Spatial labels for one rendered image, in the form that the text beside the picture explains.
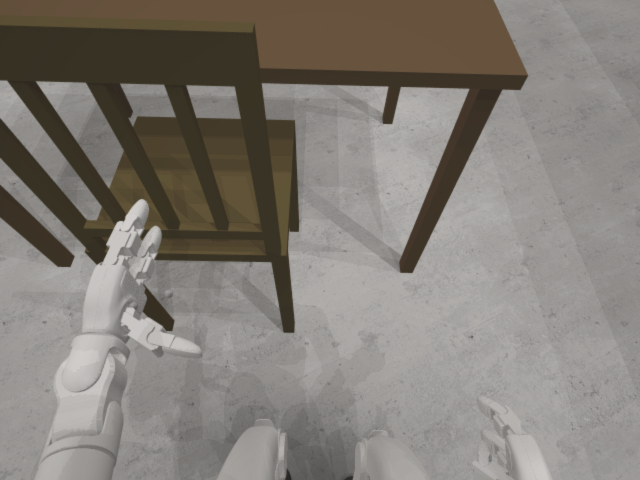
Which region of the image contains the robot thigh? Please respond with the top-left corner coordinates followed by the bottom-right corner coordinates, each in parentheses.
top-left (355, 436), bottom-right (431, 480)
top-left (216, 426), bottom-right (287, 480)

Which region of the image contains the left robot forearm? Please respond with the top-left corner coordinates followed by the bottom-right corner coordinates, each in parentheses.
top-left (34, 333), bottom-right (130, 480)

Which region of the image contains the robot left hand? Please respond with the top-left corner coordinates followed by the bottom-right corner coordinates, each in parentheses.
top-left (82, 199), bottom-right (203, 358)

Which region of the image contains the table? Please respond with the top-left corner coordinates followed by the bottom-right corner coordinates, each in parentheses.
top-left (0, 0), bottom-right (528, 273)

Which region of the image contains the robot right hand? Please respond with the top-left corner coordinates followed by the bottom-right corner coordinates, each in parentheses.
top-left (473, 395), bottom-right (552, 480)

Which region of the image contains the robot left thigh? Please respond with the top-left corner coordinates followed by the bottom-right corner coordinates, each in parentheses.
top-left (216, 426), bottom-right (287, 480)

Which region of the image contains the chair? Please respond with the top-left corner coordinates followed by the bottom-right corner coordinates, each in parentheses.
top-left (0, 15), bottom-right (299, 333)

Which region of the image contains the robot right thigh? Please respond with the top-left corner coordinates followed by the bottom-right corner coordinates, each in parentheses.
top-left (355, 436), bottom-right (431, 480)

